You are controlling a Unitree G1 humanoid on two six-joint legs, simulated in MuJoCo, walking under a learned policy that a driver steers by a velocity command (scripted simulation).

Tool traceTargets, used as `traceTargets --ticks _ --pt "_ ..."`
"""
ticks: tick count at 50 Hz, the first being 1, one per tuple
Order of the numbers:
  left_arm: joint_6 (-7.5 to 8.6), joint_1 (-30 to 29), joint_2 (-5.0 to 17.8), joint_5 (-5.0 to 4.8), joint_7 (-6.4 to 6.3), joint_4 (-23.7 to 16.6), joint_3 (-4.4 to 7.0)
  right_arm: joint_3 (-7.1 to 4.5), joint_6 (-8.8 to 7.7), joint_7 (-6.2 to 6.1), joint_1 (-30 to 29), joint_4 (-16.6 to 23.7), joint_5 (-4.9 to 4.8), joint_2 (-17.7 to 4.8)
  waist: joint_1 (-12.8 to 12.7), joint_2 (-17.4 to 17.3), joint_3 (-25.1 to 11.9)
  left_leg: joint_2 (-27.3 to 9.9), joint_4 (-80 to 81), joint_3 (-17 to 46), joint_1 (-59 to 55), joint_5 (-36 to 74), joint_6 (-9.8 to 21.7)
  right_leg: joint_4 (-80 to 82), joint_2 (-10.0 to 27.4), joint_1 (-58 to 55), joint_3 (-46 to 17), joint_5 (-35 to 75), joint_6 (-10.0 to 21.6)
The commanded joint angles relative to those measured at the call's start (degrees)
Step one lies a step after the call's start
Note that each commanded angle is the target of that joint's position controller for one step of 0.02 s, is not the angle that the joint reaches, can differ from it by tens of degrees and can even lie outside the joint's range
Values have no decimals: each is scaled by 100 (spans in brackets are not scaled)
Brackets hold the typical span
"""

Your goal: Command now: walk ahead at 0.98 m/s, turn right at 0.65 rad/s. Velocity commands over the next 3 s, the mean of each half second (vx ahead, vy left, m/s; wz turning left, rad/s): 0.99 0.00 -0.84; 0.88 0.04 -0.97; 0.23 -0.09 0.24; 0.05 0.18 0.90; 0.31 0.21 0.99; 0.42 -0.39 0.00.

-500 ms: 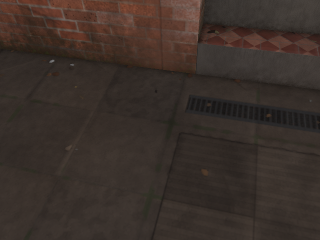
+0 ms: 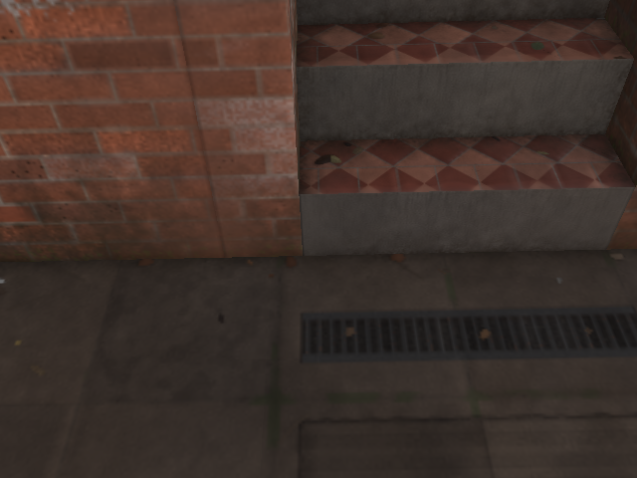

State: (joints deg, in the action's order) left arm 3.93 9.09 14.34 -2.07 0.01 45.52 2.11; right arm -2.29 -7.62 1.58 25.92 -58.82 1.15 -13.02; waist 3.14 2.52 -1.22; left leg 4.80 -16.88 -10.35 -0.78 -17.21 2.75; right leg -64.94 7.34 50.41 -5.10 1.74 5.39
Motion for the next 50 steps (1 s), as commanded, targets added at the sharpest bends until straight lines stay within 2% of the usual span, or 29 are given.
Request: traceTargets --ticks 1,4,7,10,11,12,13,14,15,16,19,22,24,28,30,31,32,33,34,36,38,39,41,43,44,45,47,48,50 --pt "70 -178 107 26 109 -316 2 -17 -179 -148 -583 526 29 -610 -235 -162 968 -1418 1252 124 1256 1877 223 862 -14 -442 220 1182 33" --pt "172 -899 54 -6 326 -669 -27 -15 -67 -253 -221 494 8 -849 -11 -81 1114 -1609 1067 -154 129 2833 -68 1871 -181 -151 648 1246 195" --pt "204 -896 339 -41 523 -920 99 -86 115 -426 -294 711 52 -1295 -311 -588 626 -1689 -29 -496 -526 6798 -292 2303 -841 -1267 1615 527 348" --pt "-12 2337 1350 -45 433 -235 584 -217 307 -474 -1233 1189 62 -1631 -2019 -1069 -835 -1796 -3906 -249 534 8454 -36 2328 -1136 -4954 1179 -651 841" --pt "-115 2809 1458 -38 276 34 618 -78 167 -330 -1551 1342 41 -1029 -1970 279 -498 -812 -6428 -181 2154 2974 -81 2655 -715 -5818 154 -1084 1007" --pt "-40 2212 1400 169 279 -220 515 220 -175 -118 -674 1780 -155 42 -671 2165 -895 122 -8267 1036 4726 -1454 -184 3472 270 -7194 -3104 -2457 2204" --pt "46 2257 863 242 267 -299 402 196 -477 2 -1304 2126 -277 -429 -1028 1380 -1336 -45 -8112 1979 5335 -975 282 4837 560 -7314 -4527 -3889 2177" --pt "152 2242 664 296 277 -296 362 135 -569 19 -1826 2335 -382 -645 -939 486 -760 -271 -7598 1964 5441 -539 471 5220 547 -6706 -4402 -3856 1819" --pt "214 1778 627 237 333 -391 332 129 -553 -21 -1810 2347 -279 -596 -496 -790 -347 -520 -6996 1957 5093 -143 446 5239 445 -5629 -4006 -3524 1614" --pt "259 1304 630 185 338 -526 315 120 -462 -47 -1629 2300 -169 -545 -173 -1011 -110 -688 -6528 2005 4660 16 297 5204 213 -4698 -3609 -3130 1597" --pt "222 648 627 120 151 -753 261 5 -165 -163 -1444 2351 -44 -835 184 -782 487 -1018 -5185 1761 3808 150 -250 5436 -500 -3040 -2272 -1981 1404" --pt "193 812 700 69 -37 -685 261 90 -112 -239 -2547 2865 154 -573 -216 -382 722 -751 -3077 1278 2830 1665 -550 5261 -1116 -2037 -1320 -836 1132" --pt "169 1247 827 15 -27 -500 307 113 -48 -252 -3081 3069 2 -370 -613 -133 568 -431 -1856 1129 2229 2320 -632 5127 -1160 -2028 -1315 -1292 818" --pt "118 1342 721 -79 -54 -397 359 -165 -128 -204 -3137 3154 -311 -935 -694 410 311 -368 -919 1656 2129 2168 -629 4381 -780 -3569 -2208 -1502 654" --pt "72 1122 768 24 -36 -453 375 -353 -234 -224 -2143 2925 -396 -1226 -80 677 -154 -376 -975 1546 1322 1396 -348 3325 -660 -4103 -2246 108 480" --pt "55 924 595 186 39 -567 298 -438 -238 -271 -923 2706 -405 -1410 542 631 -988 -778 -1343 1715 -86 1028 -95 1878 -831 -3812 -1907 616 265" --pt "80 926 34 390 77 -804 104 -465 -158 -343 407 2499 -270 -1717 860 -392 -1975 -1771 -1530 2940 -1982 -576 99 -205 -1132 -2594 -1328 -1287 160" --pt "165 1938 -221 -223 94 -1077 -36 -509 -170 -240 374 2248 22 -2075 28 -3747 -2430 -3172 52 6902 -3119 -3286 1109 -1832 -1433 -426 -911 -3259 -65" --pt "90 1593 436 -374 -3 -842 18 -411 -105 -243 -105 2457 23 -1357 267 -2538 -1558 -2982 393 6783 -2549 -4344 872 -2266 -814 193 -712 -2716 -100" --pt "8 210 756 74 4 -1121 99 -319 35 -267 -450 2322 -22 -1043 376 -367 -291 -2334 238 4313 -946 -1246 419 -1790 -468 -175 -295 -2043 -127" --pt "-37 68 605 106 87 -1308 133 -250 -2 -214 -738 2087 79 -838 32 -351 56 -2015 256 3073 68 237 447 -1168 -84 -706 -305 -1885 -102" --pt "-77 -107 656 193 39 -1485 202 -196 184 -215 -939 1913 -51 -494 -57 -852 646 -1443 76 1845 682 2263 587 -453 -359 -982 26 -2702 -317" --pt "-151 -284 278 102 41 -1737 83 -269 -6 -160 -1061 1762 0 -859 -223 -753 441 -1761 225 1637 745 3415 571 -213 -83 -796 171 -2067 -286" --pt "-157 -275 260 77 123 -1704 1 -416 -90 -120 -710 1611 -129 -1320 -107 -344 77 -2373 764 1922 284 1572 676 -311 276 -359 -26 -1212 -211" --pt "-138 -208 225 75 162 -1875 -7 -345 49 -194 -1409 1551 -206 -1130 -659 -695 617 -1736 628 990 1031 3017 589 423 65 -812 109 -1297 -272" --pt "-82 -387 321 124 187 -1799 2 -346 86 -247 -1454 1558 -187 -1147 -514 -665 590 -1387 544 441 1356 3357 408 1108 -138 -1430 492 -570 -261" --pt "-66 -869 493 115 247 -1798 102 -383 -56 -276 -857 1462 -82 -1468 -85 -119 205 -1873 473 604 414 3441 247 1314 -211 -1173 652 106 -202" --pt "12 -953 509 138 294 -1838 129 -377 7 -317 -1131 1435 -127 -1547 -278 -172 569 -1556 182 204 711 4096 46 2009 -358 -1468 772 114 -144" --pt "37 -925 625 193 374 -1809 203 -370 12 -418 -856 1393 -149 -1729 -313 -423 157 -1638 -582 187 409 6457 -153 2463 -921 -2204 1202 -146 3"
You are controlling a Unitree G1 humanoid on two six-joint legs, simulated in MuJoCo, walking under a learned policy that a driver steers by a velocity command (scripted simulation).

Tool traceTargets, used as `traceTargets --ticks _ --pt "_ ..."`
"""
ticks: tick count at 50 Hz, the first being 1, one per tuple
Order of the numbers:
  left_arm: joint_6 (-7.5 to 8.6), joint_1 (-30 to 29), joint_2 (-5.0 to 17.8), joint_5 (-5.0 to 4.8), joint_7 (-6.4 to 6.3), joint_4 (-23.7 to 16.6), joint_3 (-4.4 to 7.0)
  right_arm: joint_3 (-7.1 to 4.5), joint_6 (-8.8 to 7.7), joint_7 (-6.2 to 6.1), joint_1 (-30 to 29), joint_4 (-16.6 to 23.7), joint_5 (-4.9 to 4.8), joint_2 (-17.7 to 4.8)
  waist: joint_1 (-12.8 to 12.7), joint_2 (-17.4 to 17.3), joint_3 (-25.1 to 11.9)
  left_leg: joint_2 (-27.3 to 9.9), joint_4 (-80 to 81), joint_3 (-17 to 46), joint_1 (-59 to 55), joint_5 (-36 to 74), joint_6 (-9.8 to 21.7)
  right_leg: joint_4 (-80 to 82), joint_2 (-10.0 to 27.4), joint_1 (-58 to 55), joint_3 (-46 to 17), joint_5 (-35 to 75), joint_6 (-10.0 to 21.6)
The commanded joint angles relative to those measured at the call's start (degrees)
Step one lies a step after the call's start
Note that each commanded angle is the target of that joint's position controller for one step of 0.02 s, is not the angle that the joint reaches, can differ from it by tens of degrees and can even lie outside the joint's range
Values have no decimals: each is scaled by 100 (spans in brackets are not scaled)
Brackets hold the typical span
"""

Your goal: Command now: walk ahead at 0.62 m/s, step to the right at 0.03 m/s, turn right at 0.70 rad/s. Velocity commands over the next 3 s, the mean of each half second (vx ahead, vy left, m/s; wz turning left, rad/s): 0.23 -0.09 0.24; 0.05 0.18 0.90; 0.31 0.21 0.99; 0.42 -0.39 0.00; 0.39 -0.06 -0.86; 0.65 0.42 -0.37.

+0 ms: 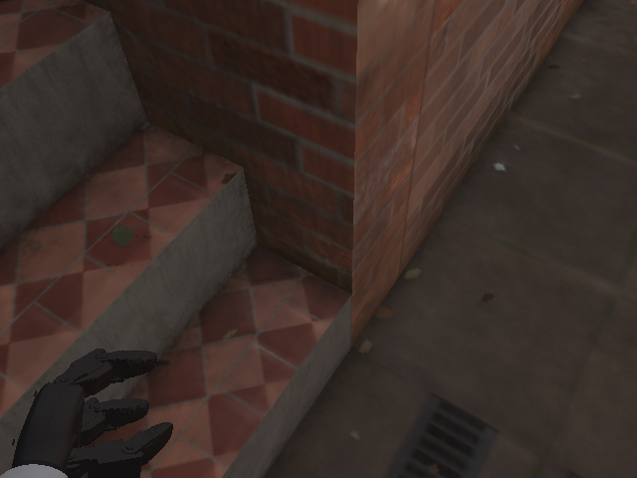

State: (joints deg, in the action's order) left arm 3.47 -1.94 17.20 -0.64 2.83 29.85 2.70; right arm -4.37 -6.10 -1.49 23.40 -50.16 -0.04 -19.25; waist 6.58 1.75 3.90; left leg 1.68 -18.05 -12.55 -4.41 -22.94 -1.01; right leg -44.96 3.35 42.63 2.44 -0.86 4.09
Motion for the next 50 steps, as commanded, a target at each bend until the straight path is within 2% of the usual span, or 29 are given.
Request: traceTargets --ticks 1,3,4,5,6,8,10,12,15,19,24,26,27,28,29,31,32,33,35,37,40,41,42,43,44,45,47,49,50 --pt "-8 433 414 91 135 -280 198 -197 -72 -183 -580 601 -47 -1295 -912 -525 -423 -1596 -918 491 583 8136 258 627 -628 -1737 431 -159 317" --pt "-115 2306 863 150 180 276 482 -244 5 -331 -829 806 -304 -1320 -1745 -390 -975 -1616 -3160 743 1371 7637 331 1965 -685 -3734 -179 280 809" --pt "-87 2143 1046 31 76 359 472 -32 -72 -232 -388 797 -111 -712 -1423 546 -1227 -859 -4788 693 2562 1617 267 1971 153 -5129 -1162 2553 1030" --pt "27 1790 1263 116 -52 210 439 257 -106 -40 910 705 149 -123 -648 1500 -2747 -460 -6345 1279 4310 -1283 275 1433 1679 -7162 -3448 2370 2010" --pt "24 1874 686 359 -172 192 339 140 -179 -4 61 672 -61 -708 -1210 744 -2816 -444 -6804 1641 4108 -984 170 1919 1601 -6206 -3011 3777 2111" --pt "245 1323 157 314 -135 490 123 179 -85 -58 -404 709 -36 -454 -694 -563 -1910 -878 -5805 1900 3705 -364 -157 2279 1352 -4795 -1808 4517 1723" --pt "208 585 255 192 -235 585 122 133 111 -146 -243 637 45 -363 -187 -445 -1448 -918 -5176 1670 2943 -489 -421 2452 1184 -3510 -846 5396 1457" --pt "83 393 520 273 -241 634 213 122 244 -226 207 445 40 -151 -99 -178 -1397 -657 -4746 1145 2620 -28 -554 2687 796 -3058 -3 5109 1301" --pt "-112 72 326 424 -209 507 140 93 350 -285 185 345 -36 -55 -183 377 -1348 -675 -4370 800 2436 770 -576 2697 455 -2812 847 3487 1130" --pt "-119 49 319 346 -494 549 115 92 563 -92 -728 846 -94 -100 -491 192 -1288 -898 -4948 988 3251 316 -367 2189 1628 -3400 201 3562 1079" --pt "-402 -352 359 60 -704 403 92 68 689 5 -659 988 -1 -27 -294 115 -942 -579 -2904 743 2178 284 16 1388 1596 -2970 642 2759 789" --pt "-519 41 255 -94 -723 540 59 7 396 119 -8 985 96 -189 -67 -610 -619 -503 -863 1494 1479 2073 510 -94 911 -2345 795 1199 180" --pt "-529 216 122 171 -736 341 43 -178 244 92 -23 1086 274 -1023 -509 -2631 -528 -1971 -983 3922 714 6626 1241 -1927 -91 -636 801 -2988 -460" --pt "-509 -162 421 281 -718 317 97 -173 111 117 -264 1572 547 -1042 -298 -2204 -1282 -2483 -650 5035 731 6780 2149 -3335 -839 -362 -528 -4088 -699" --pt "-581 -252 553 192 -729 348 159 -215 79 133 -776 1803 598 -1052 -405 -1339 -1309 -2446 -562 4921 999 5742 2214 -3862 -826 -272 -1130 -3873 -722" --pt "-494 -433 507 209 -745 212 159 -213 300 -59 -1532 1816 133 -865 -881 -485 -664 -1662 -612 3815 1424 5256 1700 -3369 -695 -224 -935 -3013 -880" --pt "-400 -550 524 271 -749 148 160 -211 453 -182 -1615 1903 -34 -818 -913 -517 -665 -1388 -652 3423 1503 5298 1524 -2949 -724 -327 -732 -2613 -894" --pt "-341 -564 399 225 -738 133 131 -202 593 -249 -1602 2008 -46 -734 -858 -601 -846 -1120 -699 3170 1315 5385 1375 -2466 -864 -472 -518 -2283 -905" --pt "-306 -310 140 52 -774 363 39 -164 891 -281 -1461 2263 134 -563 -677 -606 -1384 -969 -881 3057 630 5800 1179 -1617 -970 -710 -484 -2050 -920" --pt "-251 158 51 -107 -772 577 -9 -240 944 -172 -1630 2434 65 -664 -717 -653 -1419 -584 -820 2736 956 5146 788 13 -1035 -1511 -140 -1608 -754" --pt "-223 1146 301 -45 -811 977 101 -228 908 149 -1787 2618 69 -572 -836 -1336 -1199 -415 -722 3151 1841 3193 937 1377 -928 -2672 -168 -1193 -505" --pt "-221 1745 397 -38 -828 1194 156 -121 889 256 -1999 2737 52 -293 -1049 -1310 -1138 -271 -1133 3147 2587 2234 827 2064 -586 -3561 -244 -491 -454" --pt "-208 2265 602 88 -736 1393 240 37 933 379 -1744 2730 0 179 -1062 -407 -1300 247 -2456 2763 3939 -150 632 2558 526 -4977 -1274 -11 -77" --pt "-223 2570 787 361 -724 1447 250 125 948 357 -1318 2929 180 535 -829 554 -1602 674 -5208 2567 5081 -1981 235 2051 2147 -5600 -2774 2333 531" --pt "-172 2031 948 536 -785 1296 218 33 908 474 -807 2910 141 -71 -447 801 -1817 491 -7423 2495 5710 -2158 -279 2811 3469 -4844 -3906 3095 1710" --pt "-44 1464 817 460 -922 1167 215 -129 893 470 -942 2868 130 -653 -338 498 -1245 -25 -8555 2519 5930 -1546 -421 3130 3184 -4166 -3316 1670 1536" --pt "-40 1159 500 314 -1027 1137 106 -270 1090 289 -1382 2931 141 -1050 -230 -106 -572 -380 -8759 2441 5754 -66 -441 2788 1907 -3364 -1441 247 413" --pt "-178 1660 590 306 -1057 1103 87 -151 1220 432 -1772 3041 242 -809 -444 -301 -373 -135 -8851 2158 5278 956 -495 2614 1298 -2814 -639 241 257" --pt "-165 1890 765 309 -1073 1114 134 -66 1215 459 -1862 3093 142 -567 -456 -186 -438 -190 -8947 2105 5248 1061 -554 2606 1367 -2843 -442 281 303"
Over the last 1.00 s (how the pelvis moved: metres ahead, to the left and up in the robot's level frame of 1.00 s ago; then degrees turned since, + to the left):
0.81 -0.21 -0.01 -53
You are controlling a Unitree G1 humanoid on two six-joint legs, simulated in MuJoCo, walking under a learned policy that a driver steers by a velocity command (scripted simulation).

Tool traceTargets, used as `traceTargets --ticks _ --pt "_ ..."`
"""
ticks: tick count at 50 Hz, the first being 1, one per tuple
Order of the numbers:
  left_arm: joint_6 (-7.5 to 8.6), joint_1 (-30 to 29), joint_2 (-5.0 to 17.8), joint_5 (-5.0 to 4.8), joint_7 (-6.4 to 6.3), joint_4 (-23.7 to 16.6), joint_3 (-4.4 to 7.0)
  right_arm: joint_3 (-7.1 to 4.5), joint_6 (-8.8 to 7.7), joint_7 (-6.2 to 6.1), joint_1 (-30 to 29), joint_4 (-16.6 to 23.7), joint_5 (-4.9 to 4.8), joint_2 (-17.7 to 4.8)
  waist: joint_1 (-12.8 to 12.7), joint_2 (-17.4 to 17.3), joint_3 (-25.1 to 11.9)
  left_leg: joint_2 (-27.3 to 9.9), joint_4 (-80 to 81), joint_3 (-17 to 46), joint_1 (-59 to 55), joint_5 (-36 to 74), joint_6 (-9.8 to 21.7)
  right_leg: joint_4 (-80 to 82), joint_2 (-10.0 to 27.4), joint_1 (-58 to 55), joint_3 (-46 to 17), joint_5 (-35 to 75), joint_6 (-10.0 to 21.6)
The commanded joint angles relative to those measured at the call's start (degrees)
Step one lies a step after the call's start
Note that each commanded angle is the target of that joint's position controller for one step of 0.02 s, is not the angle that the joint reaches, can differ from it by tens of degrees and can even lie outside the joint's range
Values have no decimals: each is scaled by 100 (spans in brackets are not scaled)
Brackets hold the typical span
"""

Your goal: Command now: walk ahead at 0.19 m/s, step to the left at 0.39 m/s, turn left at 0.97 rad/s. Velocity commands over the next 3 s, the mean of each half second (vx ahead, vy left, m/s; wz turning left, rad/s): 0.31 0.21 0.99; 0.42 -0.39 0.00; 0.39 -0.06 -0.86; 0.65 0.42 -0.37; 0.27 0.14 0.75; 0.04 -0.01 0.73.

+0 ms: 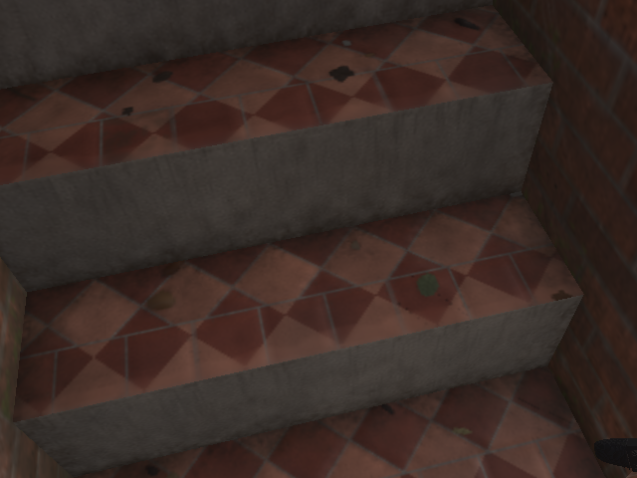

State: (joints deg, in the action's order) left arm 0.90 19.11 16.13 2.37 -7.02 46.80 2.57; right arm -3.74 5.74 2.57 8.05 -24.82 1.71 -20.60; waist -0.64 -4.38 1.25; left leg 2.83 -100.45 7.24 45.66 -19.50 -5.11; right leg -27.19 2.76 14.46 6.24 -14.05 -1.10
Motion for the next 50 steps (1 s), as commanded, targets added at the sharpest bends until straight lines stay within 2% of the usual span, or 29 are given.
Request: traceTargets --ticks 1,5,8,11,12,13,14,15,16,17,18,19,21,22,23,25,27,33,36,38,39,40,43,44,45,46,48,49,50 --pt "84 -91 969 -2 -109 -623 168 -58 21 67 -364 577 -141 -269 248 605 -202 -371 -649 108 285 768 -197 816 1492 -95 -695 1581 863" --pt "47 203 1389 -105 -126 -751 392 120 -35 71 -359 537 -276 173 229 1521 -252 -901 1149 -109 85 48 -297 1003 1871 -777 -509 1368 834" --pt "-90 -422 1755 -126 -37 -1067 609 94 1 22 -505 518 -258 134 318 1930 -175 -1111 3401 -536 -1539 -151 -192 1162 1887 -139 165 1216 564" --pt "-274 -1073 1870 -182 119 -1275 712 -100 -96 -58 596 82 -398 -53 756 2276 -521 -713 4959 -1249 -3169 -392 94 613 1857 -32 507 1995 475" --pt "-331 -1195 1623 -320 144 -1309 659 -199 -187 -71 1328 -233 -410 -141 1044 1997 -707 -568 5985 -1312 -3606 -86 339 -393 1675 -252 724 2242 418" --pt "-478 -1497 1263 -399 204 -1464 475 -228 -386 -71 1381 -435 -247 -165 1095 1028 -324 -65 7466 -1282 -3496 727 646 -1895 1267 -136 896 2378 384" --pt "-551 -1268 721 -301 211 -1628 332 -197 -537 -6 1132 -486 -151 -284 580 -577 492 55 7781 -523 -3669 2923 928 -3529 928 1522 692 -1514 288" --pt "-446 -1063 214 118 157 -2077 162 -277 -642 91 1298 -278 -69 -1096 -97 -2109 88 -1178 6828 1856 -4250 6185 2022 -5826 -81 3657 266 -3001 -102" --pt "-209 -1084 537 -33 139 -1946 175 -470 -799 245 1841 -399 -43 -1558 452 -2071 -1365 -1919 8054 3410 -4293 3851 3167 -7042 -301 3389 -761 -2802 -64" --pt "-71 -1384 553 -176 168 -2049 186 -438 -888 186 1519 -473 -108 -1376 290 -1576 -863 -1828 8554 3509 -4048 849 2990 -6706 -231 3638 -1114 -2257 94" --pt "49 -1701 685 -304 137 -2029 270 -366 -868 55 965 -353 -211 -939 118 -1305 -191 -1515 8426 3163 -3671 320 2575 -6027 -172 3637 -1089 -1886 77" --pt "-68 -2185 668 -153 80 -2188 220 -192 -989 -100 706 -336 -80 -632 90 222 327 -1980 8076 3652 -3646 1798 1969 -6137 -122 4106 -1561 -1010 -142" --pt "-429 -1552 664 179 168 -2105 207 -258 -1065 -512 987 -582 -124 -725 -138 330 -312 -2212 7585 3371 -4035 3701 1394 -6713 -260 3882 -1848 -497 -284" --pt "-472 -1598 590 175 230 -2185 173 -244 -1043 -644 927 -574 -170 -654 -151 119 -545 -2055 7513 2969 -3983 3754 1340 -6838 -374 3731 -1815 -368 -286" --pt "-613 -1663 198 453 541 -2658 57 -194 -923 -972 1995 -1066 -342 -359 -129 735 -1060 -2222 7962 3443 -4480 627 740 -7517 -201 4098 -1903 438 -39" --pt "-603 -2075 53 274 741 -2929 54 -165 -890 -991 1565 -903 -233 -479 -246 291 -321 -1641 8020 2553 -3875 131 255 -7388 -308 4294 -1676 809 17" --pt "-465 -2171 -257 259 807 -3035 -80 -50 -854 -1012 1589 -799 -50 -338 -116 -588 -210 -1359 7803 2066 -3445 1809 757 -9415 -802 4085 -1023 197 -246" --pt "-400 -3076 -203 33 661 -3717 -346 79 -695 -1155 2391 -1043 -225 -430 351 -1027 -359 -1324 7485 1039 -4564 4942 717 -10009 -506 4672 -520 -1495 -464" --pt "-466 -3170 -288 -67 644 -3873 -396 -67 -542 -1289 2122 -997 -245 -810 297 -911 -340 -1810 7912 1195 -4703 4732 965 -8522 -319 4452 -690 -1551 -425" --pt "-422 -2454 -198 -133 687 -3360 -296 -183 -547 -1324 1965 -1030 -140 -1049 195 -582 -459 -2325 7789 1321 -4872 5108 1322 -8029 -148 4527 -1104 -1316 -518" --pt "-503 -2333 -63 -63 767 -3246 -159 -293 -474 -1414 2469 -1366 -207 -1056 327 -441 -168 -2480 7215 1124 -5251 7344 1277 -7748 -176 4681 -1443 -1520 -604" --pt "-526 -2179 -61 -46 767 -3147 -141 -342 -426 -1483 2840 -1564 -167 -1062 443 -609 -631 -2783 7161 1197 -5760 8635 1415 -8562 -397 4736 -1443 -1827 -682" --pt "-577 -2461 -328 -71 732 -3353 -321 -371 -531 -1544 3457 -1998 -143 -939 552 -1025 -695 -3306 7591 732 -6966 8237 1382 -10827 -354 6032 -1741 -3289 -736" --pt "-332 -2427 -342 -206 698 -3190 -417 -239 -689 -1387 2465 -1564 -201 -680 526 -1541 -913 -2754 7757 478 -7145 4417 1002 -9871 54 6666 -1755 -3786 -439" --pt "-235 -2670 -277 -227 737 -3246 -453 -226 -752 -1281 1934 -1451 -210 -769 508 -1033 -655 -2543 8073 202 -6357 3185 875 -8905 181 6156 -1329 -3452 -433" --pt "-95 -2267 -330 -143 805 -2867 -527 -189 -693 -1100 832 -1118 -614 -588 171 -468 -752 -1721 8260 -571 -4688 1497 428 -5979 490 4060 -875 -2538 -240" --pt "-94 -952 384 -126 828 -2263 82 -83 -653 -836 -486 -529 -212 -834 -556 -689 -1047 -1460 8436 -989 -1772 2111 730 -4105 -207 -544 105 999 -281" --pt "-47 24 585 -62 775 -1896 330 -38 -653 -700 -766 -450 -123 -852 -1068 -505 -1129 -1184 7173 -1391 -2053 3292 625 -2847 -318 -953 115 1619 -89" --pt "68 614 459 24 758 -1479 378 81 -729 -544 -1072 -227 -175 -552 -1332 287 -703 -904 5601 -1389 -2738 3132 540 -166 -313 -691 97 2437 73"
Over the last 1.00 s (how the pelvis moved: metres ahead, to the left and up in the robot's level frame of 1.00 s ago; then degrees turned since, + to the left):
0.16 -0.01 0.01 37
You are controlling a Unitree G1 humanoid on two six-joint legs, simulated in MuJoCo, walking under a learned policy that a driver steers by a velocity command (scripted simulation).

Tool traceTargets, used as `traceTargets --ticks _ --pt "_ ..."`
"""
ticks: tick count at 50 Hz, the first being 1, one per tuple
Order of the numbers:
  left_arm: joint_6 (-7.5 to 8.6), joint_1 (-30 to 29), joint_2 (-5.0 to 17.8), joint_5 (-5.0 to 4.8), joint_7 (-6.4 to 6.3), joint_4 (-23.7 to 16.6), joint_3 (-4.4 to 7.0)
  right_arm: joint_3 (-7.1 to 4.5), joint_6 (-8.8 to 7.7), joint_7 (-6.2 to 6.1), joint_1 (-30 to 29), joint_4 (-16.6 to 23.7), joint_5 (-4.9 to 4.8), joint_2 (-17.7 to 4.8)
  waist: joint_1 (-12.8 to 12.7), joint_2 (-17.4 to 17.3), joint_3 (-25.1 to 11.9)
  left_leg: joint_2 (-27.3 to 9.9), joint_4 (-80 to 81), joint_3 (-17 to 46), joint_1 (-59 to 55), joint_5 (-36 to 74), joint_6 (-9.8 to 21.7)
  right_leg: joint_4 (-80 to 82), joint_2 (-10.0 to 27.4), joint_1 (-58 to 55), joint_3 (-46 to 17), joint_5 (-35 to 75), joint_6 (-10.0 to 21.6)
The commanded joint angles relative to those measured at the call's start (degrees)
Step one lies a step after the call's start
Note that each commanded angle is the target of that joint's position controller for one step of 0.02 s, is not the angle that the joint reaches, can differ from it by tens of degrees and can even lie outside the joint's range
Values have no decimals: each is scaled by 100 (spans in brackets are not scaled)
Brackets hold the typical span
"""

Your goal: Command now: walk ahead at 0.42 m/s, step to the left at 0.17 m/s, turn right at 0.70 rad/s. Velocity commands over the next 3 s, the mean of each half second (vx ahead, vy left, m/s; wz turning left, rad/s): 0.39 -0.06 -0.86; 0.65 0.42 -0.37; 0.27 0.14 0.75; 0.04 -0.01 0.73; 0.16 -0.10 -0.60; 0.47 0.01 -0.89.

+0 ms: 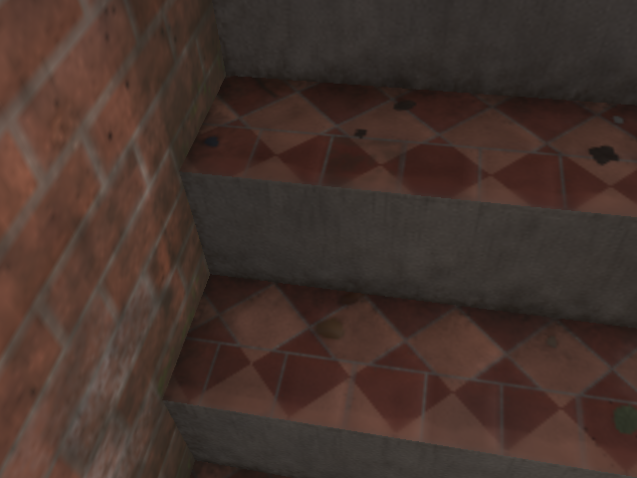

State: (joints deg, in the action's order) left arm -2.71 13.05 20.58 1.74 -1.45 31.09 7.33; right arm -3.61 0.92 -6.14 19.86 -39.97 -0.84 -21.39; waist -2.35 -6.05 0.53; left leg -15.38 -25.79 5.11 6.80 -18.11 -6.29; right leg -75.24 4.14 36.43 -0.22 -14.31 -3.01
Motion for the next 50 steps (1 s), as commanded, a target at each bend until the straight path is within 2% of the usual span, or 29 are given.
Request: traceTargets --ticks 1,2,3,4,5,6,8,11,17,19,21,22,23,24,25,26,28,29,32,35,37,38,39,43,45,46,47,48,50 --pt "495 1815 -412 102 261 639 -133 241 -383 400 -2310 1385 263 33 -1296 1489 336 1157 -3480 -1111 2392 -526 767 6545 -297 -3538 593 3789 287" --pt "581 1919 -521 112 329 1075 -388 594 -547 490 -2235 1518 617 945 -686 2349 954 1256 -6185 -681 3695 -2242 847 6218 -90 -3479 451 4351 -41" --pt "668 1142 709 58 311 613 -399 675 -752 690 -35 1250 538 1616 908 3084 -122 1664 -8704 -228 5322 -1633 222 3268 1369 -4243 -1468 11874 530" --pt "454 1914 1547 -258 254 695 19 330 -761 509 -454 1059 380 427 327 2667 -1248 1833 -10489 -642 5372 -2082 -207 3761 1828 -4643 -1825 11924 2096" --pt "303 1723 1843 -369 172 519 130 286 -772 462 -1062 1315 164 -86 -91 2601 -1595 1697 -9663 -338 5326 -1748 -98 4820 1794 -4428 -3114 6471 2568" --pt "227 1093 1670 -508 78 475 100 307 -673 406 -1434 1595 -92 -30 60 2989 -832 1342 -8465 -113 5569 -1505 -57 5186 1522 -4116 -3424 3210 2272" --pt "299 794 1114 -323 -145 344 -142 350 -404 425 -2246 1743 -84 196 -153 3347 -29 1509 -8951 -348 5233 -1900 -22 5641 1477 -3202 -3313 2018 2103" --pt "376 471 1051 -316 -320 89 -141 422 -285 493 -2431 2099 280 538 82 2044 119 1639 -9540 -236 5542 -1865 259 5676 1514 -3011 -3130 2117 1829" --pt "201 1714 606 -506 -256 846 -241 825 -427 546 -2809 2733 259 1443 -38 685 303 1375 -9479 -457 7196 -1475 301 5708 787 -3425 -2591 651 1408" --pt "44 890 935 -607 -429 598 -122 1023 -391 491 -3109 3230 475 1760 394 991 222 1078 -7478 -474 5292 -1589 492 6687 688 -1663 -2480 1133 1218" --pt "87 468 1395 -436 -428 358 -11 677 -213 401 -2261 2960 495 1110 863 1757 -698 2028 -6251 -1531 1606 -2509 571 6969 686 -544 -2009 5673 1138" --pt "305 1567 882 -485 -292 866 -105 442 -297 420 -2601 2608 301 947 243 1151 -1589 1992 -6386 -1551 649 -2662 729 5954 646 -596 -1928 8464 1183" --pt "454 899 1509 -566 -144 867 34 124 -242 294 -998 2407 402 418 1415 1038 -2737 1525 -5039 169 -139 -3467 1077 4333 491 -764 -1867 9410 930" --pt "689 -180 1269 -501 95 477 11 -132 -197 233 569 1750 530 -523 1933 -1012 -3645 808 -2919 2394 -1064 -4416 1664 2013 -38 -179 -1764 7481 888" --pt "756 -690 285 -366 281 159 -216 -117 -33 88 115 1559 746 -1060 1272 -3529 -3600 -309 470 5920 -163 -5680 2303 -1559 -1136 731 -1421 1056 701" --pt "726 -309 -310 -644 176 157 -391 55 1 313 -1137 2007 661 -701 879 -3187 -2359 -321 880 5409 1125 -6115 2670 -4086 -1084 1140 -1029 -382 423" --pt "246 782 -616 -167 -71 241 -544 422 69 487 -2314 1705 391 951 -243 -1058 -323 -8 -703 2260 3563 -4325 1900 -4117 -706 859 -252 -1189 152" --pt "65 1354 -307 47 -180 511 -436 453 61 507 -2504 1626 343 1137 -437 -494 -305 234 -1195 1174 3872 -3642 1640 -4136 -771 271 240 -497 -87" --pt "-54 1183 -134 -59 -308 312 -454 401 -142 454 -1925 1538 206 850 -136 137 158 -24 -1379 1002 3931 -3705 1592 -3362 -533 42 -24 -213 26" --pt "37 1001 -62 -302 -495 58 -516 421 -101 404 -1859 1704 367 756 -143 163 138 -21 -1632 577 3985 -2793 1642 -1322 -264 -748 -342 -595 255" --pt "-79 -138 -424 -238 -340 -296 -665 208 -329 284 -1618 1402 637 199 124 927 -70 -515 -1214 941 3520 -2733 1656 -394 -42 -269 -170 1133 354" --pt "-61 832 -365 -204 -459 -30 -719 359 -79 345 -2184 1891 275 425 -75 -337 27 -158 -1003 337 3777 -3045 1794 677 -19 -1354 -43 525 315" --pt "-98 1339 -333 -286 -540 127 -729 448 109 394 -2308 1911 293 587 -281 -450 70 85 -1436 -411 3867 -3016 1677 2071 45 -2022 222 1276 376" --pt "167 1519 -305 -345 -230 803 -814 716 364 586 -1465 1953 161 1356 472 1365 423 1379 -5450 -1039 3898 -2182 1507 6802 494 -3480 734 5380 869" --pt "371 688 -503 127 -146 851 -1121 809 333 763 -945 1898 87 1842 964 1649 282 2127 -9696 -310 4730 -3129 1197 6607 831 -3715 801 7631 622" --pt "386 598 13 350 -218 778 -966 735 188 818 -613 1776 3 1737 1060 1304 -122 2298 -11852 -30 5771 -3217 709 4821 1671 -4092 61 10237 625" --pt "413 771 1191 332 -236 811 -442 714 126 667 142 1707 -157 1291 1287 1414 -632 1544 -12238 548 6431 -2522 398 4714 3227 -4265 -846 8010 1602" --pt "247 629 887 294 -235 751 -513 598 109 745 -33 1677 -162 735 1131 991 -674 1738 -12567 353 7394 -2545 336 4456 2698 -5464 -382 7483 1795" --pt "79 2038 -130 455 -477 1383 -713 710 103 830 -2473 2097 -260 1310 76 673 -190 1941 -13239 -67 9335 -1952 545 4386 1745 -6467 94 5891 1172"
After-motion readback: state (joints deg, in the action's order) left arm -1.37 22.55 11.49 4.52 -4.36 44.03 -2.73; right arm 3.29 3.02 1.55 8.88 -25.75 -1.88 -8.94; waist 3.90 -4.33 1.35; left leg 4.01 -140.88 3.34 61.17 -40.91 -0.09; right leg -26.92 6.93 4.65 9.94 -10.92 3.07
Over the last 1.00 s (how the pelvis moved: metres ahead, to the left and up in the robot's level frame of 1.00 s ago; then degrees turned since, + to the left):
0.11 0.05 0.00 21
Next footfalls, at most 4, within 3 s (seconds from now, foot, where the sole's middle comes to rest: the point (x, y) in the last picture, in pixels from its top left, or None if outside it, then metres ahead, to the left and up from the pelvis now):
0.04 right None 0.00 -0.20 -0.77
0.46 left None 0.28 0.04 -0.53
0.90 right None -0.05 -0.09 -0.77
1.24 left None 0.19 0.05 -0.54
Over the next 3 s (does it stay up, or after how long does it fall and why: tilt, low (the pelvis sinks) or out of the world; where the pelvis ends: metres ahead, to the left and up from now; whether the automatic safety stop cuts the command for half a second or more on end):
stays up -0.16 0.04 0.00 its command is cut before an obstacle from the start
